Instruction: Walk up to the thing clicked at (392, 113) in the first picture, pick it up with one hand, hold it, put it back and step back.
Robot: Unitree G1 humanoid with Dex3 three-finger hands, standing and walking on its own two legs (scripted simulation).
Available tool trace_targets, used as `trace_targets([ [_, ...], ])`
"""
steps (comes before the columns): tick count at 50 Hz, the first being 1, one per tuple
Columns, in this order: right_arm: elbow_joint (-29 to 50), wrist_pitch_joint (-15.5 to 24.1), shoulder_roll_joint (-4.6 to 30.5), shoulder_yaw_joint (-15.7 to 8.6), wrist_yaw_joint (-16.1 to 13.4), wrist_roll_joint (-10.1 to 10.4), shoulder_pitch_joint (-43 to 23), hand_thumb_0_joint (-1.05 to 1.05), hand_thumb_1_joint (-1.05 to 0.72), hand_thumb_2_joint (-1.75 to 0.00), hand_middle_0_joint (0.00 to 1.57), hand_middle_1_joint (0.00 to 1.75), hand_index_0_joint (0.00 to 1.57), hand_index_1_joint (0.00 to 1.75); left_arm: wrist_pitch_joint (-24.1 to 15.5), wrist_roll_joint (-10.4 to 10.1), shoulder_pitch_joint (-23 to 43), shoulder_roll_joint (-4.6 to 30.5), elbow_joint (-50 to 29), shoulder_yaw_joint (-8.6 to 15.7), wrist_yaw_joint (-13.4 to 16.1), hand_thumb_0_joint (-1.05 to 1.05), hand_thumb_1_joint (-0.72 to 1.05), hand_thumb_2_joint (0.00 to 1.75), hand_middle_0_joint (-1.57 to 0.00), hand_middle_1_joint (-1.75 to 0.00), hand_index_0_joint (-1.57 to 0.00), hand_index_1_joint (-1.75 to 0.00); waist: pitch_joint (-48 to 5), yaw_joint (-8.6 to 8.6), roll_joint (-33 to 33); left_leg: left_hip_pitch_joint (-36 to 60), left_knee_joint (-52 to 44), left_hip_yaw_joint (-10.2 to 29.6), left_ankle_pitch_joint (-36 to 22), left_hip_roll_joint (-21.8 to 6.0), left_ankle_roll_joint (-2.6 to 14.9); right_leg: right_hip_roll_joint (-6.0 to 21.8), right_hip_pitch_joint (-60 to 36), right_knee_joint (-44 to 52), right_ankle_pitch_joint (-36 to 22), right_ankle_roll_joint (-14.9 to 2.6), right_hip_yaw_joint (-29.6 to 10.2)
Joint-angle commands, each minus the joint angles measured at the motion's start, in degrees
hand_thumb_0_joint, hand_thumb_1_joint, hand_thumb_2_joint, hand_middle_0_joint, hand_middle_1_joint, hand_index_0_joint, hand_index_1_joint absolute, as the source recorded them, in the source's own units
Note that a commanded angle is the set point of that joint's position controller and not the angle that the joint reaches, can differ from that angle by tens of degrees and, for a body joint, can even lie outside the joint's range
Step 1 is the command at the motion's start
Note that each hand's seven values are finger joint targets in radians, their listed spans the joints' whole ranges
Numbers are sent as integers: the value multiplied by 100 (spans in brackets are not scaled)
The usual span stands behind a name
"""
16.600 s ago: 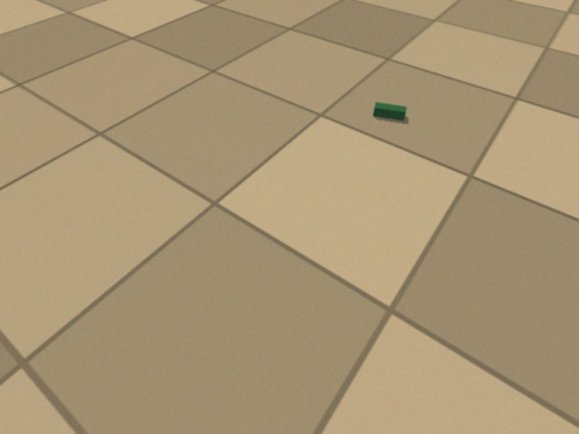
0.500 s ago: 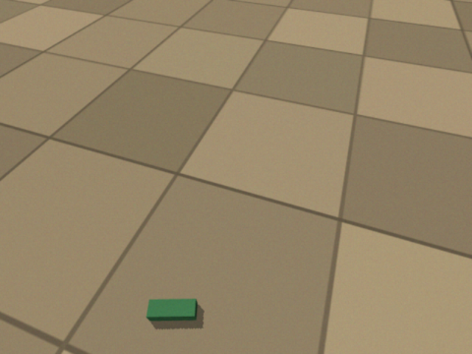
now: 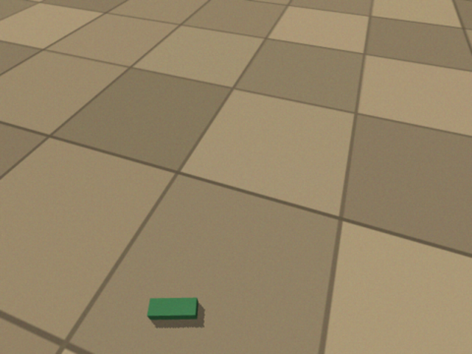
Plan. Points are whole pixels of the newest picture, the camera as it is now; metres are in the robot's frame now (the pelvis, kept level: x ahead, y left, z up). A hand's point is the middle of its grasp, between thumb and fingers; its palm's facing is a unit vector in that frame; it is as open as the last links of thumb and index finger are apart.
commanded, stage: stand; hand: left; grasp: from above
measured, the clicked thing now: (173, 308) +0.39 +0.29 -0.75
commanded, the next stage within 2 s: rise first in 0.44 s
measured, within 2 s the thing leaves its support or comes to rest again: neither
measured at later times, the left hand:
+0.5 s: hand out of the picture +0.07 +0.25 -0.16, palm faces -0.04 -0.94 -0.35, open 7.4 cm
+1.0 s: hand out of the picture +0.14 +0.26 -0.20, palm faces -0.09 -0.91 -0.41, open 12.6 cm
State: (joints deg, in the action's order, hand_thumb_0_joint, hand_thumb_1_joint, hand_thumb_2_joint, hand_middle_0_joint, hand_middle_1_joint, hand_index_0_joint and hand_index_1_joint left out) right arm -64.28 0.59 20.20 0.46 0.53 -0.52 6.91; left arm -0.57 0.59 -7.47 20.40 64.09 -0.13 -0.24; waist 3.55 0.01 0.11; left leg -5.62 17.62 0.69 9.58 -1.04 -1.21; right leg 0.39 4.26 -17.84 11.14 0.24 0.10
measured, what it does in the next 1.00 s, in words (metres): stands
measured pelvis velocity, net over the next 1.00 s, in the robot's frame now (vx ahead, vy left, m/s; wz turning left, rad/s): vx -0.01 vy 0.01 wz -0.01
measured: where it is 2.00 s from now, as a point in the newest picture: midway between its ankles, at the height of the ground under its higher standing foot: outside the picture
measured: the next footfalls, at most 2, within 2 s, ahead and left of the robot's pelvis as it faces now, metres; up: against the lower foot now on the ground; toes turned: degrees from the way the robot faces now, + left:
none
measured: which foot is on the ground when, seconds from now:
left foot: down 0.00-1.00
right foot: down 0.00-1.00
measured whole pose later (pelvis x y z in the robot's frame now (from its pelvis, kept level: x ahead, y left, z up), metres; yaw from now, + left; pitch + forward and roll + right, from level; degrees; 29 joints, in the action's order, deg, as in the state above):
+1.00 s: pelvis -0.01 +0.01 -0.05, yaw +0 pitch +11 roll -1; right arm -37.3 4.1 14.2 -1.6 -0.3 1.3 14.4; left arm 7.1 10.7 -4.4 18.4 47.0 8.9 -0.5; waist -3.5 -1.8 0.0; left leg -37.0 48.5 0.8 22.8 -1.0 -0.6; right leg 0.3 35.1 -47.7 23.8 0.7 -0.2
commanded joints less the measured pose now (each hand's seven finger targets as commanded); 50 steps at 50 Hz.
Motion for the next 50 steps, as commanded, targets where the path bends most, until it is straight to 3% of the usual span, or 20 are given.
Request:
trace_targets([
  [1,322,111,1213,-247,-109,3,-188,0,-90,-90,20,30,20,30,-119,-13,160,1242,-345,239,68,0,90,90,-20,-30,-20,-30,-431,12,-22,84,-187,478,-872,-643,219,704,79,275,-868,-149,-506],
  [26,313,99,1210,-255,-100,9,-226,0,-90,-90,20,30,20,30,-125,-11,195,1250,-360,232,85,0,90,90,-20,-30,-20,-30,-427,-16,-52,104,-175,456,-835,-649,228,721,68,290,-959,-168,-539],
  [27,315,105,1204,-260,-99,10,-220,0,-92,-90,20,30,20,30,-130,-9,190,1268,-374,239,88,0,86,90,-19,-38,-19,-38,-484,-7,-62,146,-186,464,-928,-656,208,724,40,264,-1003,-174,-541],
  [28,1909,396,259,-11,-215,408,-171,0,-99,-92,20,30,20,30,-659,-292,2200,177,-2384,198,164,0,78,94,-25,-46,-21,-46,-152,-701,-340,-663,291,-289,-32,162,180,9,1448,-199,-543,-81,-41],
  [29,1608,389,415,-50,-268,409,100,0,-97,-92,20,30,20,30,-615,-266,2730,548,-1966,344,198,0,70,98,-20,-54,-16,-54,-347,-494,64,-638,390,-274,61,174,221,30,1100,-197,-330,-24,32],
  [30,1600,337,635,-193,-327,423,368,0,-95,-91,20,30,20,30,-402,-109,1573,1234,-990,782,222,0,62,96,-18,-62,-16,-62,-257,-291,100,-791,442,-284,111,159,204,-26,1101,-257,-136,-75,92],
  [31,1668,294,596,-249,-330,381,454,0,-93,-91,20,30,20,30,-263,29,1356,1231,-589,819,157,0,54,96,-14,-70,-14,-70,-471,-254,162,-988,672,-254,81,188,217,-15,1264,-413,-100,-103,99],
  [32,1846,310,574,-300,-329,351,470,0,-92,-91,20,30,20,30,-260,140,1783,1272,-648,854,60,0,46,95,-12,-78,-12,-78,-604,-246,290,-1111,896,-238,49,181,246,-28,1418,-637,-144,-104,99],
  [33,2002,355,593,-407,-332,258,503,0,-93,-91,20,30,20,30,-291,324,1751,1394,-642,1000,7,0,38,95,-10,-86,-12,-86,-1083,-155,281,-1150,1127,-224,-132,176,237,-10,1367,-926,-364,-103,84],
  [35,2231,386,528,-526,-264,177,728,0,-92,-90,20,30,20,30,-187,609,763,1258,-428,1172,-88,0,22,96,-4,-102,-8,-99,-1613,116,-108,-1460,1527,-226,-396,257,171,-9,1378,-1349,-523,-151,76],
  [37,2559,408,470,-535,-240,186,700,0,-90,-90,20,30,20,30,-37,725,574,1124,-735,1186,-66,0,6,99,0,-109,-4,-105,-1698,186,-204,-1549,1572,-213,-419,286,143,-53,1423,-1453,-472,-162,88],
  [41,3025,410,446,-555,-205,239,543,0,-89,-90,20,30,20,30,477,858,443,956,-1271,1153,29,0,-25,101,-2,-107,-4,-106,-1551,29,-23,-1858,1784,-125,-279,215,149,-133,1864,-1638,-224,-150,166],
  [44,3278,479,378,-550,-176,220,520,0,-89,-90,20,30,20,30,651,936,576,954,-1787,1154,51,0,-45,99,-6,-108,-6,-107,-1508,-3,10,-2278,2203,-146,91,193,160,-122,2338,-1991,166,-120,152],
  [50,3557,690,293,-606,-192,178,693,0,-90,-90,20,30,20,30,659,1104,299,931,-3013,1237,46,0,-57,100,-7,-107,-7,-107,-1995,-110,-209,-2732,2979,-46,107,108,153,-125,3060,-2850,190,-110,150],
])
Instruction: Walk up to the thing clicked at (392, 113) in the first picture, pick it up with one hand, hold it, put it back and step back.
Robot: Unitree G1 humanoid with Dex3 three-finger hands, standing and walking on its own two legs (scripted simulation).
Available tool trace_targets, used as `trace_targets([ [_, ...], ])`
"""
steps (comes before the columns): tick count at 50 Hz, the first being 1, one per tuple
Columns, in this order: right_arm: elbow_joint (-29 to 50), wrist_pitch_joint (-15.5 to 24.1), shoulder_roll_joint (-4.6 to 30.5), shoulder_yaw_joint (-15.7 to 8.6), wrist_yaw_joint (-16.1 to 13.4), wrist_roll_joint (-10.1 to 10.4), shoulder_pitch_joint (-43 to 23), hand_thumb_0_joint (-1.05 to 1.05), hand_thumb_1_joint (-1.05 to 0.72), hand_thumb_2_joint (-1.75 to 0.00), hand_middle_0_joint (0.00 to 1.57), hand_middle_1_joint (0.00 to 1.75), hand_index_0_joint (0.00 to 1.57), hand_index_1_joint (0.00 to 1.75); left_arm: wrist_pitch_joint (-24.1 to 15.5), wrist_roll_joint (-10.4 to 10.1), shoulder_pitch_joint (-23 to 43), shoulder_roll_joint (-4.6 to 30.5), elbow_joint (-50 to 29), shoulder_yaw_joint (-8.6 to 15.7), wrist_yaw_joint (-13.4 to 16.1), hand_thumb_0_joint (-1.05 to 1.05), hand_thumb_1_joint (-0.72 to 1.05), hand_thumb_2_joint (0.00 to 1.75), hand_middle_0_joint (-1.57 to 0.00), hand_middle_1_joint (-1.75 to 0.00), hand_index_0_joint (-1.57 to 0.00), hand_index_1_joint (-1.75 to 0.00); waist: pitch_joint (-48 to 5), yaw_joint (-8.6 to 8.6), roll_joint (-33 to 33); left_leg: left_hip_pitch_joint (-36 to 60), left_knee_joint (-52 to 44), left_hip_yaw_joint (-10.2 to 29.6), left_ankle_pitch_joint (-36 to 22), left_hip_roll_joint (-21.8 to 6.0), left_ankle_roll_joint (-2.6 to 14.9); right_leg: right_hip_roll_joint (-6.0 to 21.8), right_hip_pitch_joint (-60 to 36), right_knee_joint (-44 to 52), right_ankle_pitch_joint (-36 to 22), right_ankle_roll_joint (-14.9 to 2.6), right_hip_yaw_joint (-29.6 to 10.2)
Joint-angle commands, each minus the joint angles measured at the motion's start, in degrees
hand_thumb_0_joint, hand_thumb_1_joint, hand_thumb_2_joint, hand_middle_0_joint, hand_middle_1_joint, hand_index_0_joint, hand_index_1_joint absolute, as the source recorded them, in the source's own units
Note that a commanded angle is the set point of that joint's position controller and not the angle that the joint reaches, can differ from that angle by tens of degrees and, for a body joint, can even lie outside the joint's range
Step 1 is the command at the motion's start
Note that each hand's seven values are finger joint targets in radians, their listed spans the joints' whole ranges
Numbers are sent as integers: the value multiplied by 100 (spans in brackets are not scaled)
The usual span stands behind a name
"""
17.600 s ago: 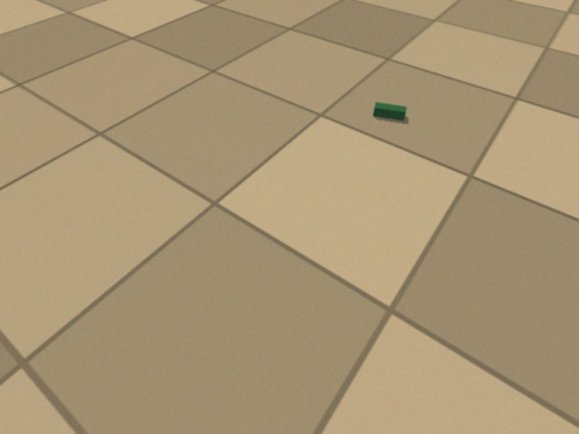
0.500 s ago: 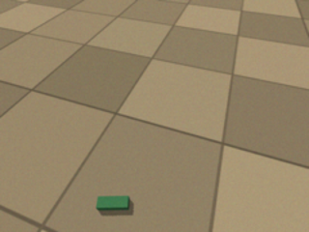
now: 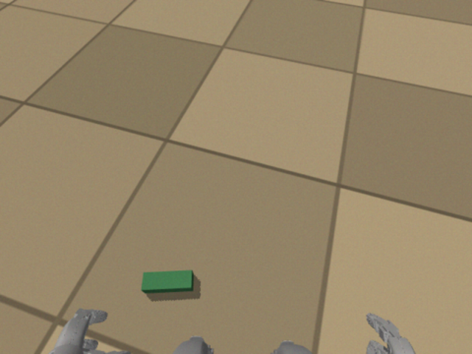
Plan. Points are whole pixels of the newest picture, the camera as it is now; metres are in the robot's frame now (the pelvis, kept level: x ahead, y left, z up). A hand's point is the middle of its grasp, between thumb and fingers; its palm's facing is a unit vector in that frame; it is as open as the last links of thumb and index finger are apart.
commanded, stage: rise first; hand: left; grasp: from above
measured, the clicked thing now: (168, 281) +0.40 +0.28 -0.70
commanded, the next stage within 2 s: none
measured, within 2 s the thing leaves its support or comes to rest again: neither
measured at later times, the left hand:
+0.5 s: hand out of the picture +0.13 +0.27 -0.20, palm faces -0.21 -0.84 -0.50, open 14.2 cm
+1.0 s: hand (126, 314) +0.24 +0.31 -0.40, palm faces -0.46 -0.39 -0.80, open 14.1 cm
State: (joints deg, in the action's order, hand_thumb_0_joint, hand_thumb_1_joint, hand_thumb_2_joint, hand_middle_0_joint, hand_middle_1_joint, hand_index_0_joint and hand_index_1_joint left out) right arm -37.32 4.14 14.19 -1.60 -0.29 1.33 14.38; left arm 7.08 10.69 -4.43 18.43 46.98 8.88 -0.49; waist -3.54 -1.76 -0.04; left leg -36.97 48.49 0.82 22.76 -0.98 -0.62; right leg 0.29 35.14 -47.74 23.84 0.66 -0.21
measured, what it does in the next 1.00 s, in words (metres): lowers itself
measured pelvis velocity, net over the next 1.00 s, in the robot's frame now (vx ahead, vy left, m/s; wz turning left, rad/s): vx -0.08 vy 0.00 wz -0.04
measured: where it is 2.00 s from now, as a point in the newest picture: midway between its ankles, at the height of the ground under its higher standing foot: outside the picture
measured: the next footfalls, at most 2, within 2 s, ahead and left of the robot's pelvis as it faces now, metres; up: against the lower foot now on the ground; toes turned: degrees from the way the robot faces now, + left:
none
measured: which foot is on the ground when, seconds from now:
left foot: down 0.00-1.00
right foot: down 0.00-1.00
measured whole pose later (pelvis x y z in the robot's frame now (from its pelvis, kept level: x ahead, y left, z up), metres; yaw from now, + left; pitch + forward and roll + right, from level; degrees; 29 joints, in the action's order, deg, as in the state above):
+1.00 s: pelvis -0.08 +0.00 -0.27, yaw -2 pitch +34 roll -3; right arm -39.2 8.8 17.0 -3.0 3.8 -1.0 3.9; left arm -11.5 45.3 19.4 32.9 48.1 10.6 4.8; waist -8.6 -0.7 -0.2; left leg -108.5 113.1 4.7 38.2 -1.1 -1.5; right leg -1.1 105.5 -111.8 39.9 0.5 1.9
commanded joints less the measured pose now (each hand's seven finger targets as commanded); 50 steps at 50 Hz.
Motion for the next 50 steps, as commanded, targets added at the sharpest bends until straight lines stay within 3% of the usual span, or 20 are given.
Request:
trace_targets([
  [1,934,368,887,-402,-122,1,-110,0,-90,-90,20,30,20,30,-104,151,-56,1181,-1449,371,91,0,-57,101,-7,-107,-6,-108,-1331,68,-218,325,2,-56,-1197,101,101,-112,78,39,-1068,-158,175],
  [13,1261,571,850,-395,-130,-65,-148,0,-94,-91,20,30,20,30,311,453,-1210,1085,-2810,299,139,0,-58,97,-8,-107,-9,-106,-1832,28,-496,-256,945,112,-1663,-21,103,-133,988,-969,-1142,-180,230],
  [15,1365,602,829,-391,-128,-64,-205,0,-94,-91,20,30,20,30,351,507,-1271,1062,-2929,293,152,0,-57,97,-9,-107,-9,-106,-1819,-15,-456,-422,1081,125,-1462,5,113,-137,1155,-1045,-1040,-167,233],
  [16,1374,619,832,-380,-119,-74,-222,0,-94,-91,20,30,20,30,368,504,-1315,1109,-3029,328,148,0,-57,95,-9,-107,-10,-106,-1789,51,-492,-536,1100,122,-1318,-7,94,-140,1236,-1128,-915,-181,243],
  [20,1439,673,764,-352,-87,-63,-262,0,-96,-91,20,30,20,30,386,576,-1619,1093,-3245,314,170,0,-59,94,-10,-109,-11,-108,-2056,64,-361,-870,1516,76,-1317,62,154,-147,1334,-1348,-1045,-159,226],
  [22,1457,695,793,-355,-63,-51,-306,0,-98,-92,20,30,20,30,384,643,-1589,1169,-3347,336,182,0,-61,95,-11,-108,-11,-107,-2069,82,-394,-1055,1634,85,-1287,77,152,-143,1456,-1499,-1032,-172,227],
  [23,1478,704,828,-368,-52,-57,-356,0,-96,-92,20,30,20,30,356,668,-1403,1220,-3397,330,185,0,-61,96,-10,-107,-11,-106,-2000,12,-411,-1187,1688,106,-1125,62,141,-142,1631,-1592,-880,-178,240],
  [28,1299,823,899,-346,-10,-62,-481,0,-95,-91,20,30,20,30,-50,1163,-431,1396,-2709,301,195,0,-61,97,-10,-105,-10,-105,-1772,-135,-387,-2109,2247,195,-179,69,135,-146,2747,-2274,-110,-200,222],
  [31,1141,922,976,-370,63,-76,-549,0,-95,-91,20,30,20,30,-494,1589,65,1608,-2323,364,242,0,-60,98,-10,-105,-10,-105,-2132,-34,-483,-2560,2714,178,85,94,120,-144,3321,-2818,127,-219,168],
  [33,1013,978,1039,-377,110,-85,-577,0,-94,-91,20,30,20,30,-835,1857,389,1669,-2061,313,268,0,-58,98,-10,-106,-10,-106,-2443,3,-637,-2710,2986,276,17,69,77,-145,3823,-3301,146,-237,192],
  [38,721,955,1177,-446,189,-101,-567,0,-95,-91,20,30,20,30,-1472,2476,1177,2286,-1683,516,499,0,-58,99,-11,-106,-10,-106,-3267,74,-724,-3292,3977,195,-477,101,128,-180,4532,-4118,-236,-229,197],
  [39,664,925,1217,-462,205,-103,-564,0,-94,-91,20,30,20,30,-1529,2588,1289,2476,-1471,668,556,0,-58,99,-10,-106,-10,-107,-3313,159,-683,-3456,4077,214,-401,93,114,-190,4683,-4266,-140,-239,225],
  [42,506,817,1251,-503,240,-122,-482,0,-93,-91,20,30,20,30,-1685,2978,1806,2717,-1020,716,661,0,-58,101,-9,-107,-9,-107,-3605,205,-639,-3897,4546,125,-178,108,147,-214,4924,-4530,12,-223,252],
  [44,394,753,1256,-535,279,-146,-377,0,-93,-91,20,30,20,30,-1800,3149,2319,2743,-1011,604,684,0,-57,100,-9,-108,-10,-107,-3942,120,-488,-4169,4896,80,-203,120,186,-232,4982,-4712,-72,-213,263],
  [45,346,715,1261,-531,295,-158,-353,0,-94,-91,20,30,20,30,-1848,3253,2545,3015,-812,727,704,0,-58,100,-10,-107,-10,-107,-3951,170,-431,-4421,5071,36,-155,129,211,-230,4984,-4781,-59,-199,246],
  [47,219,646,1255,-556,329,-197,-241,0,-93,-91,20,30,20,30,-1973,3457,2906,3065,-556,662,707,0,-59,102,-9,-107,-9,-107,-4024,109,-361,-4710,5323,23,-23,115,229,-246,5159,-4965,24,-195,275],
  [49,160,574,1285,-564,340,-224,-231,0,-92,-91,20,30,20,30,-2118,3698,3434,3476,-363,790,746,0,-58,102,-8,-107,-8,-107,-4025,152,-443,-5022,5448,14,475,111,220,-253,5356,-5121,444,-204,305],
  [50,79,524,1290,-578,350,-235,-141,0,-90,-90,20,30,20,30,-2164,3806,3538,3517,-179,775,772,0,-56,102,-7,-106,-7,-106,-4025,151,-358,-5113,5520,6,591,109,226,-267,5432,-5146,564,-206,329],
])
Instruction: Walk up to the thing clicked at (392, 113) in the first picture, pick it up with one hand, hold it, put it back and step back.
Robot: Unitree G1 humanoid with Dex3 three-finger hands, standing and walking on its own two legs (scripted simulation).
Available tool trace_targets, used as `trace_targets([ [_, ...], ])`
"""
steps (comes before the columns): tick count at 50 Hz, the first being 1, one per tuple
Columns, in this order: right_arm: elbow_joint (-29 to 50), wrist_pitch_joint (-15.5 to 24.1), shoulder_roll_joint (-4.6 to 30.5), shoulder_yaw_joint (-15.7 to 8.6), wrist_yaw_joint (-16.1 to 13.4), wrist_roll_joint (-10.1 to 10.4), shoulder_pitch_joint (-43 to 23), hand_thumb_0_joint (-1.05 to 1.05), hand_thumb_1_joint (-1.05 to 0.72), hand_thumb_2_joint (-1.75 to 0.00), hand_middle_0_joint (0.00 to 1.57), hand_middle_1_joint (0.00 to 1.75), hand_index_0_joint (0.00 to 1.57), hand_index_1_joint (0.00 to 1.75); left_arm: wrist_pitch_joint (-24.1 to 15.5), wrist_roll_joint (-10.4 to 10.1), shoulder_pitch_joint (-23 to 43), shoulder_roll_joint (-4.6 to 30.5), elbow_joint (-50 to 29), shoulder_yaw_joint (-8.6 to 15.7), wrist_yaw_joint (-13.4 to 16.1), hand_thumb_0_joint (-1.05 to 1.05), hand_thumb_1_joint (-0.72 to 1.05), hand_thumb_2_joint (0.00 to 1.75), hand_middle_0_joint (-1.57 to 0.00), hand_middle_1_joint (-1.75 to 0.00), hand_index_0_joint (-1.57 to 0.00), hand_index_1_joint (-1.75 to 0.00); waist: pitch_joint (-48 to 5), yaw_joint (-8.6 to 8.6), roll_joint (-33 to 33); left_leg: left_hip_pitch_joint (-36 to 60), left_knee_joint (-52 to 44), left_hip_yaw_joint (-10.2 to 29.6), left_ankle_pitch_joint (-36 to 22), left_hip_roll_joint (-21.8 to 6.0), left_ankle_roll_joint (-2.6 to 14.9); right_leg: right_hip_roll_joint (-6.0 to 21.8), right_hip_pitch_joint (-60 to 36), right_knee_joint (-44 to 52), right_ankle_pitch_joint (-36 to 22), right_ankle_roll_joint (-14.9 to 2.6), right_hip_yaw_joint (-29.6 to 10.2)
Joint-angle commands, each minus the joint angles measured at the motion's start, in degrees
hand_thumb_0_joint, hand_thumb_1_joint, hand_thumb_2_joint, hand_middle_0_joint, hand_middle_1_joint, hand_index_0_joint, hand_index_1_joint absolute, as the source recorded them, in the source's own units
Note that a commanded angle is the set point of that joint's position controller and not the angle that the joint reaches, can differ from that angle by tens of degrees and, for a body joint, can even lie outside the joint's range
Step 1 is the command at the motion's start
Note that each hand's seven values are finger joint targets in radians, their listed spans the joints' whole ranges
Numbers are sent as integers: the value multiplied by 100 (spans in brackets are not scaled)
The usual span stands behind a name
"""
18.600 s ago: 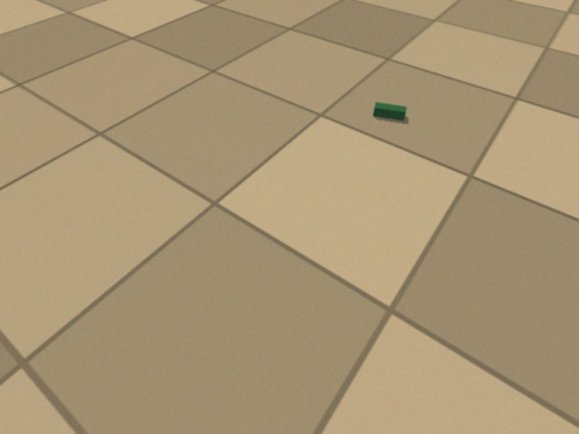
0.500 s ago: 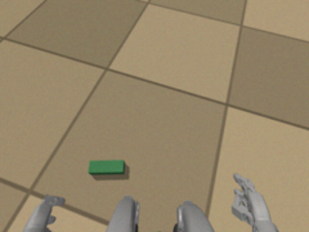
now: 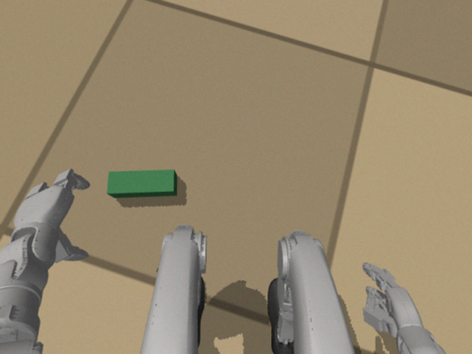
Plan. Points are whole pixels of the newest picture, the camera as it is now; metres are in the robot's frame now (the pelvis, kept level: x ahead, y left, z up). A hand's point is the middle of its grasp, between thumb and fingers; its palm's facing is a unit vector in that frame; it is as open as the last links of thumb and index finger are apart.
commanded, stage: rise first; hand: left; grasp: from above
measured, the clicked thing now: (143, 184) +0.46 +0.30 -0.44
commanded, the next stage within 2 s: approach in 1.34 s
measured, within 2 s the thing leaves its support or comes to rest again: neither
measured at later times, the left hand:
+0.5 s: hand (95, 197) +0.38 +0.35 -0.24, palm faces -0.46 -0.12 -0.88, open 14.2 cm
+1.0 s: hand (107, 190) +0.41 +0.35 -0.29, palm faces -0.45 -0.06 -0.89, open 14.0 cm
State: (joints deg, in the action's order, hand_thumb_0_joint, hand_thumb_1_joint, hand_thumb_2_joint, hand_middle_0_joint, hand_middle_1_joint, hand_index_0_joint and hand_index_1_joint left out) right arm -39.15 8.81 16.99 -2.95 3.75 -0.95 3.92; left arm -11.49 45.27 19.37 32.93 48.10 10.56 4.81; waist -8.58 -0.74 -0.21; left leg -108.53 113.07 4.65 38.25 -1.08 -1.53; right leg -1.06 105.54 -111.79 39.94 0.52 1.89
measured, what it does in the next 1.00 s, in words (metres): lowers itself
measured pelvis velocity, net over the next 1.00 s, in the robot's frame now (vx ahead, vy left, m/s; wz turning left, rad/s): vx -0.01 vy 0.01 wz -0.09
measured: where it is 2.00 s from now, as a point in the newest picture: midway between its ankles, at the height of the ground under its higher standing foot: (235, 329)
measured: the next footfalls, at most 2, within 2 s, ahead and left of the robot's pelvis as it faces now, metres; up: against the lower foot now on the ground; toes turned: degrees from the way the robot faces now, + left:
none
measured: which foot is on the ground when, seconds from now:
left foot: down 0.00-1.00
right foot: down 0.00-1.00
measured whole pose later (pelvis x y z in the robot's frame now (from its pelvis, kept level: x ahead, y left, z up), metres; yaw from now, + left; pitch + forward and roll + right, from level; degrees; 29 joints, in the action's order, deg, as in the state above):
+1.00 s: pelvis -0.01 +0.01 -0.14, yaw -5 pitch +32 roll -8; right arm -44.1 1.0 15.1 2.0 7.8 -9.2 4.2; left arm -21.0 74.2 45.3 47.6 77.9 12.1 22.4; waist -2.5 -8.3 2.6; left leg -131.9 138.2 9.0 38.9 -0.3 -1.0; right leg -2.4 126.6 -133.8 40.0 2.2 4.7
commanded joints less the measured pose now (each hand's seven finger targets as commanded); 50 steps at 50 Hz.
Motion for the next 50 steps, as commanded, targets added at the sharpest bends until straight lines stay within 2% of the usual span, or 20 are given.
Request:
trace_targets([
  [1,332,29,1015,-427,-46,-12,861,0,-91,-91,20,30,20,30,-395,450,1473,2201,-347,606,268,0,-57,103,-8,-106,-8,-106,-3508,8,-346,1800,-839,-394,-789,126,333,-139,-1554,1207,-885,-183,123],
  [9,31,-262,1016,-284,19,-184,970,0,-87,-89,20,30,20,30,-875,1092,2288,2749,435,688,584,0,-54,105,-5,-101,-4,-101,-3295,-113,-563,1155,-317,-327,-160,139,370,-197,-750,661,-245,-212,286],
  [14,-83,-387,1100,-247,79,-302,1086,0,-88,-90,20,30,20,30,-1105,1542,2918,2785,475,532,890,0,-55,105,-5,-98,-4,-99,-3319,-206,-1163,1390,-170,-186,-258,118,292,-204,-146,190,-458,-266,471],
  [15,-135,-421,1160,-247,86,-319,1080,0,-88,-90,20,30,20,30,-1081,1672,2696,2958,952,694,977,0,-55,105,-5,-99,-4,-99,-3254,-181,-1033,1323,-155,-110,-164,107,293,-216,-4,91,-376,-274,528],
  [17,-180,-496,1165,-225,115,-375,1112,0,-89,-90,20,30,20,30,-1080,1831,2854,2963,1079,667,1131,0,-54,104,-6,-98,-5,-99,-3207,-218,-1113,1314,-62,-96,-239,114,277,-205,163,-41,-443,-283,560],
  [19,-161,-547,1154,-211,140,-415,1066,0,-89,-90,20,30,20,30,-1098,1990,3211,2836,972,448,1230,0,-54,103,-6,-98,-5,-99,-3149,-298,-1300,1305,11,-112,-278,126,272,-200,339,-117,-484,-295,582],
  [22,-252,-638,1203,-184,170,-470,1107,0,-89,-90,20,30,20,30,-1034,2216,3085,3070,1553,607,1416,0,-55,104,-7,-96,-5,-97,-3055,-317,-1134,1085,175,-118,-285,151,292,-199,414,-224,-484,-280,608],
  [25,-229,-675,1198,-160,207,-531,1055,0,-89,-90,20,30,20,30,-1050,2379,3522,3002,1385,412,1494,0,-54,102,-7,-96,-6,-96,-3180,-387,-1363,1238,283,-81,-455,135,269,-193,542,-380,-637,-282,641],
  [26,-309,-695,1222,-184,201,-540,1149,0,-89,-90,20,30,20,30,-1001,2455,3302,3032,1673,471,1510,0,-53,100,-8,-95,-7,-96,-3234,-383,-1299,1320,350,-92,-682,138,270,-196,499,-414,-823,-282,642],
  [29,-313,-729,1214,-159,236,-589,1125,0,-89,-90,20,30,20,30,-1028,2539,3559,2977,1607,374,1596,0,-51,99,-9,-95,-9,-95,-3224,-476,-1387,1278,476,-101,-798,133,265,-199,592,-511,-905,-266,664],
  [32,-409,-775,1185,-133,252,-644,1181,0,-90,-90,20,30,20,30,-1055,2679,3658,3139,1787,467,1688,0,-49,97,-11,-93,-10,-94,-3222,-513,-1380,1182,591,-94,-784,132,270,-216,636,-606,-891,-264,683],
  [34,-349,-777,1209,-117,265,-687,1090,0,-89,-90,20,30,20,30,-1094,2748,3808,3113,1796,360,1721,0,-49,97,-11,-94,-10,-94,-3202,-578,-1411,1069,696,-123,-756,143,285,-239,642,-613,-883,-262,685],
  [36,-364,-787,1172,-74,275,-712,1080,0,-90,-90,20,30,20,30,-1124,2751,3859,3068,1836,336,1781,0,-50,98,-11,-94,-10,-95,-3129,-572,-1356,961,770,-169,-785,150,302,-241,613,-621,-916,-248,681],
  [37,-413,-795,1175,-40,280,-726,1102,0,-90,-90,20,30,20,30,-1115,2771,3818,3255,1954,496,1835,0,-49,97,-11,-94,-11,-94,-3117,-606,-1270,935,790,-129,-738,136,306,-239,647,-657,-863,-244,705],
  [38,-371,-779,1196,-62,279,-735,1067,0,-90,-90,20,30,20,30,-1121,2740,3944,3099,1894,363,1857,0,-50,98,-10,-95,-10,-95,-3168,-624,-1338,958,842,-157,-779,139,304,-250,656,-668,-915,-241,698],
  [42,-433,-762,1195,-20,286,-784,1095,0,-90,-90,20,30,20,30,-1029,2756,3901,3233,2102,452,1961,0,-51,98,-9,-98,-9,-98,-3250,-588,-1368,946,989,-191,-933,133,308,-260,620,-749,-1062,-233,702],
  [44,-394,-756,1213,-4,299,-805,1077,0,-90,-90,20,30,20,30,-999,2767,4023,3249,2180,436,1982,0,-52,99,-9,-98,-8,-98,-3175,-657,-1387,805,987,-167,-756,132,311,-267,675,-787,-922,-242,729],
  [46,-386,-748,1210,11,288,-784,997,0,-90,-90,20,30,20,30,-949,2737,4031,3272,2145,425,1988,0,-54,100,-7,-100,-7,-100,-3141,-571,-1393,822,970,-172,-672,129,312,-271,728,-777,-843,-253,712],
  [47,-381,-746,1231,36,297,-818,1029,0,-90,-90,20,30,20,30,-935,2759,4074,3319,2184,415,1981,0,-54,100,-7,-100,-7,-100,-3170,-646,-1480,804,1018,-159,-738,128,310,-271,701,-830,-923,-249,728],
  [50,-376,-765,1228,56,309,-824,1096,0,-90,-90,20,30,20,30,-902,2756,3950,3376,2186,483,1971,0,-54,100,-7,-101,-7,-101,-3272,-620,-1454,764,1076,-184,-912,139,319,-285,530,-850,-1107,-238,724],
])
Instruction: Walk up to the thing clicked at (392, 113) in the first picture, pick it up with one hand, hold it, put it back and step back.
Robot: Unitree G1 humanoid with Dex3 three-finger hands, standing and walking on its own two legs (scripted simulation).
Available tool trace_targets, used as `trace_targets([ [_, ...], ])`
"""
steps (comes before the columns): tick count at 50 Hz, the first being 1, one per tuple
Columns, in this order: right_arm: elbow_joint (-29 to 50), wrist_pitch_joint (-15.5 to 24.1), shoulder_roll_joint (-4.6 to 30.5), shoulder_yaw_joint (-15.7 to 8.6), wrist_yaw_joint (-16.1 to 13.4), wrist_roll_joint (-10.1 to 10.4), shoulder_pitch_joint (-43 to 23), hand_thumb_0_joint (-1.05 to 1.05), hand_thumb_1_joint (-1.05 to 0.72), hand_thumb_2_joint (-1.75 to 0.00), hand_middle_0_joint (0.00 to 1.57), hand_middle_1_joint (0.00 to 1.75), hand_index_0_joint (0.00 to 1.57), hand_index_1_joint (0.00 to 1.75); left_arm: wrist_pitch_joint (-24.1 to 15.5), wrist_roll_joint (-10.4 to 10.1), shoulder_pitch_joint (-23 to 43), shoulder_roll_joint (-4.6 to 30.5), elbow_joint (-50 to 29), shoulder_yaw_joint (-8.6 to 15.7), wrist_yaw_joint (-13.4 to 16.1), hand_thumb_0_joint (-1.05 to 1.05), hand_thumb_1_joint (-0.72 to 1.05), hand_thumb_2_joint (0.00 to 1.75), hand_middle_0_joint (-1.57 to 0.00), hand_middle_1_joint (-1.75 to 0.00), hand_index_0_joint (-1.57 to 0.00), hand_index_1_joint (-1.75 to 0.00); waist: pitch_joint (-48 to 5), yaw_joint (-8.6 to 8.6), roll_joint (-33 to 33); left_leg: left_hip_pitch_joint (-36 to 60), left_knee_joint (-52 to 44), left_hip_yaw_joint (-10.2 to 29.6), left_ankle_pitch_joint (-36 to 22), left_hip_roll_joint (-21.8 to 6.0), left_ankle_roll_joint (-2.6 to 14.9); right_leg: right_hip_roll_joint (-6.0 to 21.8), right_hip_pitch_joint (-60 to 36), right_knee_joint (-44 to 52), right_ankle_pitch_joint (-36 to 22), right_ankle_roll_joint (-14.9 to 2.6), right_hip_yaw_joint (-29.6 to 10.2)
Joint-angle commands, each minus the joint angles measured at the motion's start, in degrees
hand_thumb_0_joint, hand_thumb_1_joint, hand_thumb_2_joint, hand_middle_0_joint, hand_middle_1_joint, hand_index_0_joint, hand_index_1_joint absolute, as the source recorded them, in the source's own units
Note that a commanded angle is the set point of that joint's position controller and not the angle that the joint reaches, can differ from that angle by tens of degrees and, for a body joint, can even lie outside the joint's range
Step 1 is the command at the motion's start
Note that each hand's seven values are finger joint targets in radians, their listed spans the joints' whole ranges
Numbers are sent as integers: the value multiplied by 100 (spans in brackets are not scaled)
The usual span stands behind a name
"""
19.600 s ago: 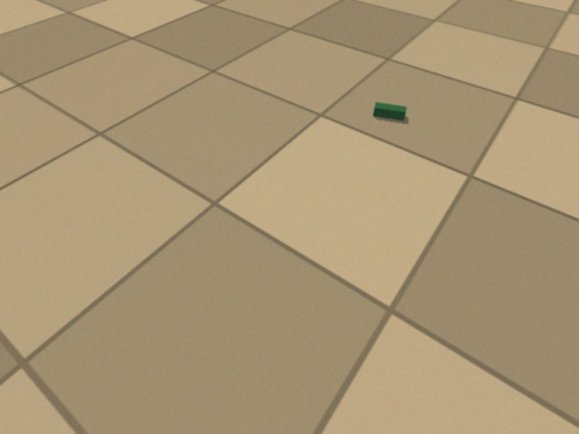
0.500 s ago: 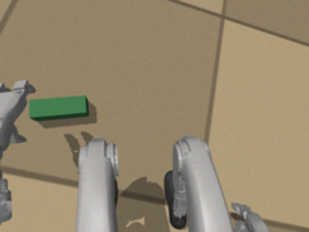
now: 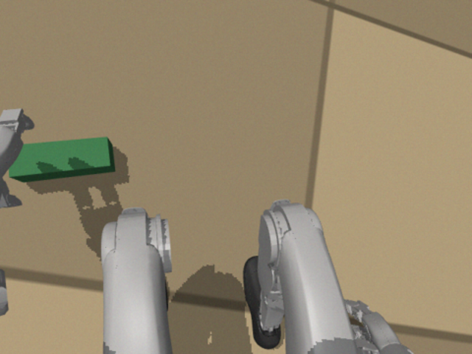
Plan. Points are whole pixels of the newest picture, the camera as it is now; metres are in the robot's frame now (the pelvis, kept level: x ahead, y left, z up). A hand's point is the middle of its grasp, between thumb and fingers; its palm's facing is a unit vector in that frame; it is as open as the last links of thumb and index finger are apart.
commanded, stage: rise first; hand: left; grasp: from above
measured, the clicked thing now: (65, 159) +0.45 +0.34 -0.30
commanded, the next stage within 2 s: approach in 0.34 s
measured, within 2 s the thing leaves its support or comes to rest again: neither
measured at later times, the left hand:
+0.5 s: hand (16, 167) +0.40 +0.37 -0.18, palm faces -0.45 -0.12 -0.89, open 14.1 cm
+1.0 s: hand (56, 136) +0.46 +0.32 -0.18, palm faces -0.41 -0.07 -0.91, open 14.1 cm
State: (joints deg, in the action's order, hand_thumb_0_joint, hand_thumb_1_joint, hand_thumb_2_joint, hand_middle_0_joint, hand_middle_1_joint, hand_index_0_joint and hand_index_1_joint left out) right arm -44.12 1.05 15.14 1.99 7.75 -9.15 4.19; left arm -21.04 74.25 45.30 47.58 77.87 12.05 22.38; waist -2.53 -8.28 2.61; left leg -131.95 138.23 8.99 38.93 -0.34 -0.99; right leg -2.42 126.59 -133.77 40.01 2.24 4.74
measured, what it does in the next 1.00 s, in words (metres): stands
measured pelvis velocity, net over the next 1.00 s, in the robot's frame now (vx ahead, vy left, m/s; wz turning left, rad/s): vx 0.00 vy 0.00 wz -0.03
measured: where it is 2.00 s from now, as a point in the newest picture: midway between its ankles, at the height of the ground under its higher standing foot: (210, 324)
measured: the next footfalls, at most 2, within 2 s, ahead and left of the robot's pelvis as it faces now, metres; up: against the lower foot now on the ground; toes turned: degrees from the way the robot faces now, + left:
none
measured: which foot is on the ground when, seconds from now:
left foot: down 0.00-1.00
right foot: down 0.00-1.00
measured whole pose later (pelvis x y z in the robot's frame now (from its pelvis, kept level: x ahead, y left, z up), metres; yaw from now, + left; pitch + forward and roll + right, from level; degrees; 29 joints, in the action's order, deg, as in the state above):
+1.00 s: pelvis +0.00 +0.00 -0.01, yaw -2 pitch +33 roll -8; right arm -42.9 3.0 16.1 6.3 8.7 -9.2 6.1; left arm -10.0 72.4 54.5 47.1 86.3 9.4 26.3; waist -0.4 -15.5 1.4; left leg -134.1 140.7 9.9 39.8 -1.2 -1.1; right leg -3.6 129.6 -135.6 39.4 2.5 5.3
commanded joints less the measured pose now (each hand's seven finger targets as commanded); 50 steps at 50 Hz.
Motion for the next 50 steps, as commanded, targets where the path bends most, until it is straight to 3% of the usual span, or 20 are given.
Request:
trace_targets([
  [1,102,10,1400,-439,-90,-12,1076,0,-90,-90,20,30,20,30,79,-173,1286,1824,-751,315,205,0,-54,101,-7,-101,-7,-101,-3895,129,-1664,3153,-1432,-600,-1031,56,263,-152,-1560,1336,-1153,-408,454],
  [16,85,-7,1469,-331,-49,-46,1051,0,-90,-90,20,30,20,30,-12,-158,1379,1894,-574,302,246,0,-55,101,-6,-102,-6,-102,-3553,15,-1876,3063,-1394,-476,-866,31,222,-162,-1263,1175,-996,-419,521],
  [19,80,-16,1469,-321,-45,-55,1047,0,-90,-90,20,30,20,30,-45,-137,1441,1995,-702,368,302,0,-55,101,-6,-102,-6,-102,-3764,21,-1920,3093,-1322,-522,-977,46,229,-183,-1417,1181,-1107,-415,508],
  [21,71,-6,1447,-309,-36,-80,1070,0,-90,-90,20,30,20,30,-17,-116,1353,1841,-524,249,311,0,-55,101,-6,-104,-6,-103,-3683,-38,-1771,3023,-1244,-547,-1078,44,252,-196,-1447,1224,-1229,-405,489],
  [22,44,-8,1447,-305,-28,-75,1104,0,-90,-90,20,30,20,30,-23,-133,1451,1864,-567,247,316,0,-61,109,-7,-98,-3,-102,-3663,-77,-1718,2953,-1219,-548,-1085,42,260,-188,-1519,1226,-1256,-395,480],
  [23,35,-7,1470,-290,-23,-100,1103,0,-90,-89,20,30,20,30,-16,-168,1370,1845,-457,325,350,0,-53,101,-6,-105,-7,-103,-3599,-74,-1695,2937,-1241,-526,-1085,46,254,-179,-1477,1183,-1226,-390,509],
  [26,9,24,1466,-270,-18,-101,1072,0,-90,-89,20,30,20,30,-57,-93,1672,1513,-401,-107,347,0,-53,98,-6,-106,-7,-104,-3556,-235,-1933,3101,-1225,-450,-1080,12,226,-200,-1215,1137,-1218,-406,564],
  [30,-42,80,1515,-228,-7,-133,1182,0,-90,-89,20,30,20,30,-81,-56,2078,1380,-221,-228,525,0,-51,96,-6,-107,-8,-104,-3479,-478,-1642,2824,-1061,-440,-978,8,245,-223,-1286,1170,-1229,-373,589],
  [33,-30,157,1522,-194,-17,-137,1185,0,-90,-89,20,30,20,30,-11,32,2353,1245,-229,-360,745,0,-52,98,-6,-106,-8,-105,-3572,-522,-1972,3051,-1146,-435,-895,-4,201,-231,-1152,1133,-1149,-391,626],
  [38,63,247,1558,-152,5,-127,1199,0,-90,-90,20,30,20,30,496,177,2528,1577,-107,-59,1096,0,-54,99,-6,-106,-7,-105,-3750,-514,-2357,3208,-1201,-490,-1052,-23,176,-200,-1158,993,-1348,-411,631],
  [40,98,254,1567,-138,13,-99,1154,0,-90,-90,20,30,20,30,748,113,2471,1742,-56,116,1144,0,-56,101,-6,-104,-6,-104,-3885,-384,-2467,3191,-1226,-559,-1133,-26,181,-191,-1246,988,-1453,-420,585],
  [43,180,235,1539,-84,15,-50,1099,0,-90,-90,20,30,20,30,1066,15,2361,1787,46,42,1002,0,-56,100,-6,-104,-6,-103,-3932,-327,-2437,2989,-1229,-628,-1098,-6,222,-195,-1401,1066,-1472,-436,505],
  [46,210,230,1525,-20,7,2,1157,0,-90,-90,20,30,20,30,1264,-211,2137,1766,311,-91,672,0,-57,101,-6,-103,-6,-103,-3659,-405,-1804,2428,-1092,-651,-1018,17,350,-202,-1751,1204,-1516,-363,413],
  [50,270,212,1502,35,-3,59,1160,0,-90,-90,20,30,20,30,1183,-570,1758,1823,425,-209,110,0,-55,99,-6,-105,-7,-104,-3409,-410,-1242,1919,-1039,-622,-862,40,422,-200,-2188,1294,-1342,-303,357],
])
